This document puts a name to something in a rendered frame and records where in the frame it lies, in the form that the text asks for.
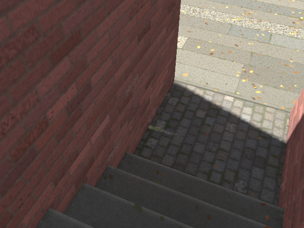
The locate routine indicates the stairs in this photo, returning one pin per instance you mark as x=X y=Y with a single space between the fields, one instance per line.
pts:
x=141 y=193

